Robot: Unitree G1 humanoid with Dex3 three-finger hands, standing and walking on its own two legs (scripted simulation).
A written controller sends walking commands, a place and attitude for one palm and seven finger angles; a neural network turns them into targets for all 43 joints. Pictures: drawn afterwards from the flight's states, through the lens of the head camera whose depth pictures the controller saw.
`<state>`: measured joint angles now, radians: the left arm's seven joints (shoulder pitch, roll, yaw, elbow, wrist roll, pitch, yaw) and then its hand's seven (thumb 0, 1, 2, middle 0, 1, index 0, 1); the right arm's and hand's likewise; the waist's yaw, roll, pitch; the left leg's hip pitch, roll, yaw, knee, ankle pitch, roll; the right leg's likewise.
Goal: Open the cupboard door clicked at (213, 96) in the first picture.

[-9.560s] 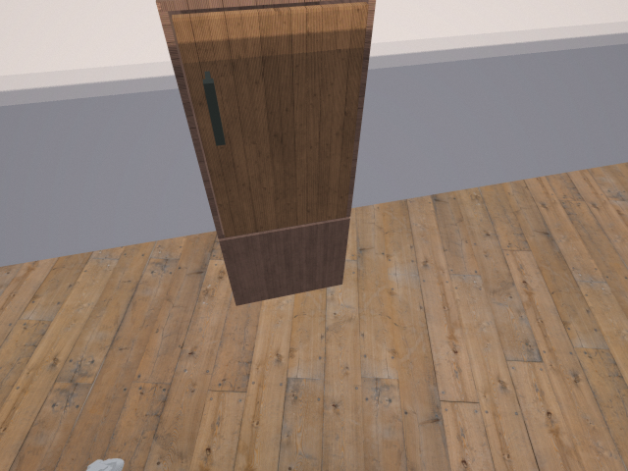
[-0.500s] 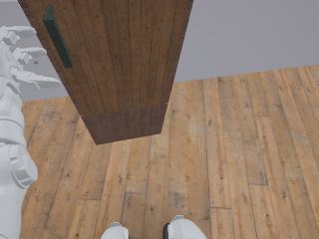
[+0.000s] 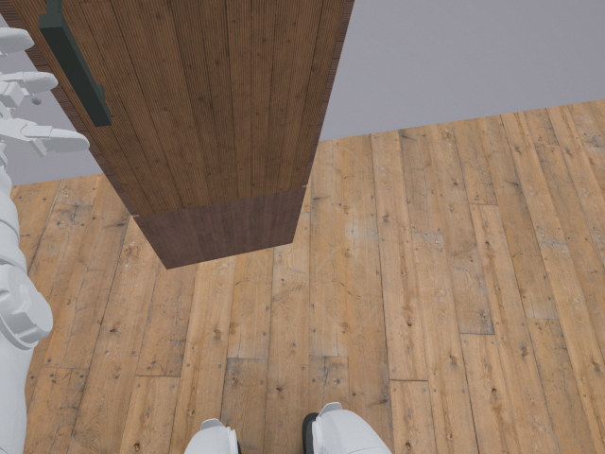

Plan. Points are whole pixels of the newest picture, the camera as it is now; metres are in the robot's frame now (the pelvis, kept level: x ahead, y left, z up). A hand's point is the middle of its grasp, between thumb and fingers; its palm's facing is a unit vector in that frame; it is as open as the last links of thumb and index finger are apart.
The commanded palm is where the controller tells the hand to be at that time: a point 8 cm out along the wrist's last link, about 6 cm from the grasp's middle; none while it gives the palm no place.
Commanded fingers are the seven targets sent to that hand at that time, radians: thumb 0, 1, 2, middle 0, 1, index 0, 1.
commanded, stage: move the hooked fingers beside the handle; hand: left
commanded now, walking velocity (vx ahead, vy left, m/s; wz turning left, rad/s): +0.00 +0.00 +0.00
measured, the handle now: (80, 65) +0.57 +0.21 +0.11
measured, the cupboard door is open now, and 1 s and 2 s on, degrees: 0 0 1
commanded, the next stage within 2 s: slide the fingers in behind the handle in 0.48 s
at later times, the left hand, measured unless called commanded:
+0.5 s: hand (39, 103) +0.52 +0.25 +0.10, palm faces +0.14 -0.99 +0.00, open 14.0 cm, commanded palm +0.49 +0.29 +0.10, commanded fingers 0.00 -0.50 0.30 -0.30 -1.20 -0.30 -1.20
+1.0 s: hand (58, 102) +0.52 +0.23 +0.10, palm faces +0.15 -0.99 -0.02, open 13.9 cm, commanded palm +0.50 +0.26 +0.10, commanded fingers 0.00 -0.50 0.30 -0.30 -1.20 -0.30 -1.20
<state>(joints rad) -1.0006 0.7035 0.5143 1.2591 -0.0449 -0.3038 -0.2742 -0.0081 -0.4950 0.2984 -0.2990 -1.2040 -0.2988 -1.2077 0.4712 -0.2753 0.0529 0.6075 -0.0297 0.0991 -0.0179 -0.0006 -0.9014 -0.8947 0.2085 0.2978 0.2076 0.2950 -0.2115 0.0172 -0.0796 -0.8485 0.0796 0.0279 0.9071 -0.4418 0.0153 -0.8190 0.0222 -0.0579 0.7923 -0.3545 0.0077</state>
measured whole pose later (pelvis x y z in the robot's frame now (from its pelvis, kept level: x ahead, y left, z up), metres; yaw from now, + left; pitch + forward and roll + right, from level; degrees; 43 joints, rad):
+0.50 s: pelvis +0.00 +0.00 +0.00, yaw +1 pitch +21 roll -4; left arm -1.01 0.65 0.48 1.26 -0.05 -0.33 -0.24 -0.01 -0.50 0.30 -0.30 -1.20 -0.30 -1.20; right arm 0.41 -0.27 0.05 0.61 -0.03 0.09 -0.01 0.00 -0.90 -0.89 0.21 0.30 0.21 0.29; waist -0.20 0.02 -0.08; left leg -0.85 0.07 0.02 0.93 -0.44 0.02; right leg -0.81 0.01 -0.07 0.82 -0.36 0.01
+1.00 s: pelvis -0.01 +0.00 +0.00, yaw +2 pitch +21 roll -4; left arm -1.05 0.62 0.42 1.27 -0.05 -0.33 -0.17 -0.01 -0.50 0.30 -0.30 -1.20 -0.30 -1.23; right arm 0.45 -0.27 0.05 0.65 -0.04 0.07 -0.01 0.00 -0.90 -0.89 0.21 0.30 0.21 0.29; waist -0.20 0.02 -0.08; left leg -0.87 0.07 0.00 0.93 -0.43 0.01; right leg -0.83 0.01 -0.08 0.82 -0.36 0.00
